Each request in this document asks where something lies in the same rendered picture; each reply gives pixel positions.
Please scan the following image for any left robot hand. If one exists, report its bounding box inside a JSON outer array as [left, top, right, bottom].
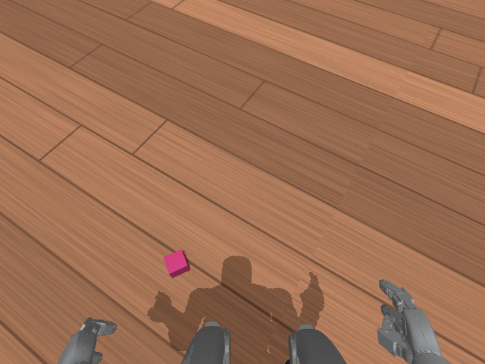
[[58, 317, 117, 364]]

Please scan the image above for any right robot hand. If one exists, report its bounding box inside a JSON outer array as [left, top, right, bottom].
[[377, 279, 442, 364]]

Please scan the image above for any small box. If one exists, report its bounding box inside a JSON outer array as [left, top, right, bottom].
[[163, 249, 190, 278]]

